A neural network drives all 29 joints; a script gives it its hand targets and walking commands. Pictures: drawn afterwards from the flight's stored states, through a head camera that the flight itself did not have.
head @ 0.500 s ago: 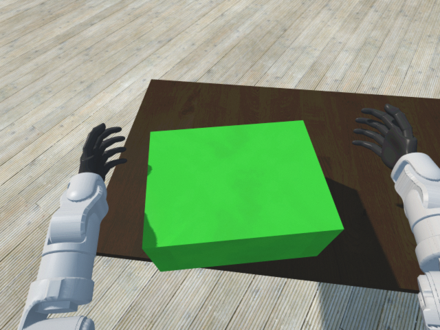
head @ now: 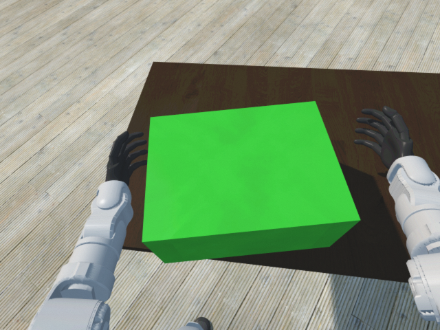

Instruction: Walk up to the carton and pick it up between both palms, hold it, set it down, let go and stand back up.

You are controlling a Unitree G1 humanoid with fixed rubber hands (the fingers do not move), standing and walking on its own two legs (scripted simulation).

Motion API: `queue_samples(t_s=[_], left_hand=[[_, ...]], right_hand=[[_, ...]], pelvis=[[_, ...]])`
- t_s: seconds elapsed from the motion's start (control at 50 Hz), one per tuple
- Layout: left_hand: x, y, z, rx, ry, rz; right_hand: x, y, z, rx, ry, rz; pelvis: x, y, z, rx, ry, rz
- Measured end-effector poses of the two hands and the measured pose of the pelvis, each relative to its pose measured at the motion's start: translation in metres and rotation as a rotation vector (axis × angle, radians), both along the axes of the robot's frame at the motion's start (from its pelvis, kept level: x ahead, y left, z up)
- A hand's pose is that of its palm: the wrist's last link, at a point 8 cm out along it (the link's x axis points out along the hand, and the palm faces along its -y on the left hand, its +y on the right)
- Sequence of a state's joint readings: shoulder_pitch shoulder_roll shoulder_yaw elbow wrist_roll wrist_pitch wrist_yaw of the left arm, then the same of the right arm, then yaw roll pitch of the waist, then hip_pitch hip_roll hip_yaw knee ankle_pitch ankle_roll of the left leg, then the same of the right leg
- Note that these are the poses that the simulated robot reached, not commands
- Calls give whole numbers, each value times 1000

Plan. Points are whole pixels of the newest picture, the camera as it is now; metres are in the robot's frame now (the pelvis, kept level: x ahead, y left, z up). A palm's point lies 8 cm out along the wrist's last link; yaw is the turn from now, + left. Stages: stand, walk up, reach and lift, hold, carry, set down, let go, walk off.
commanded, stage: reach and lift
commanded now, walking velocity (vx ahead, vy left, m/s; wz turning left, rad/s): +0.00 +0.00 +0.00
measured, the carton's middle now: (240, 182) +0.39 +0.05 +0.00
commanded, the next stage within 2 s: none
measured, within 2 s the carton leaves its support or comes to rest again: neither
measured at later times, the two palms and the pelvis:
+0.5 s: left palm (121, 186) +0.33 +0.26 +0.03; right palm (357, 159) +0.45 -0.16 +0.03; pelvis -0.01 -0.01 -0.01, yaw +0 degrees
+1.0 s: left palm (130, 181) +0.35 +0.24 +0.02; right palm (365, 154) +0.46 -0.17 +0.04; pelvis -0.01 -0.01 -0.01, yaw +2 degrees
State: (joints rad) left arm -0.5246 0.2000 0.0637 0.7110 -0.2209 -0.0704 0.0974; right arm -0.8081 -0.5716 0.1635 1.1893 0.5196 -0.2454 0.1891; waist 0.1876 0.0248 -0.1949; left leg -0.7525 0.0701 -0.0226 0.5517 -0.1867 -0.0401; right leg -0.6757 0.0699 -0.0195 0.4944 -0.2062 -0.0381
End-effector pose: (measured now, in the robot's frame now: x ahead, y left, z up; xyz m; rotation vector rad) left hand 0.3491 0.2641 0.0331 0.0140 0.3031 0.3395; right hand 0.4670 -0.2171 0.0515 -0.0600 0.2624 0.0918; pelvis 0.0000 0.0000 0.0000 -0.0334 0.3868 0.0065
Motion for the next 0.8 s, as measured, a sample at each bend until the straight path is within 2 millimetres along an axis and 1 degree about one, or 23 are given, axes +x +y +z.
queue_samples(t_s=[0.16, 0.26, 0.38, 0.48, 0.52, 0.58, 0.7, 0.8], left_hand=[[-1, -4, -3, -9, 1, 7], [-2, -9, -5, -11, -3, 10], [-9, -13, -4, -7, -19, 22], [-18, -10, -4, -10, -19, 52], [-20, -8, -6, -14, -10, 64], [-21, -7, -7, -11, -11, 71], [-15, -18, -3, -8, -36, 47], [-15, -18, -7, -25, -33, 56]], right_hand=[[-6, 2, 0, -8, 11, 3], [-9, 10, -3, -6, 14, 16], [-13, 33, -10, 13, 19, 47], [-15, 55, -15, 40, 19, 67], [-15, 60, -17, 38, 31, 68], [-14, 59, -17, 35, 29, 53], [-14, 52, -15, 27, 24, 29], [-16, 48, -16, 15, 33, 25]], pelvis=[[-7, -3, -3, 6, 0, -5], [-10, -6, -5, 7, 6, -5], [-13, -7, -6, 11, -4, -9], [-14, -8, -7, 15, -13, -7], [-15, -8, -7, 17, -15, -4], [-14, -9, -8, 12, -11, 4], [-13, -10, -9, 5, -19, 13], [-12, -13, -9, 11, -22, 16]])
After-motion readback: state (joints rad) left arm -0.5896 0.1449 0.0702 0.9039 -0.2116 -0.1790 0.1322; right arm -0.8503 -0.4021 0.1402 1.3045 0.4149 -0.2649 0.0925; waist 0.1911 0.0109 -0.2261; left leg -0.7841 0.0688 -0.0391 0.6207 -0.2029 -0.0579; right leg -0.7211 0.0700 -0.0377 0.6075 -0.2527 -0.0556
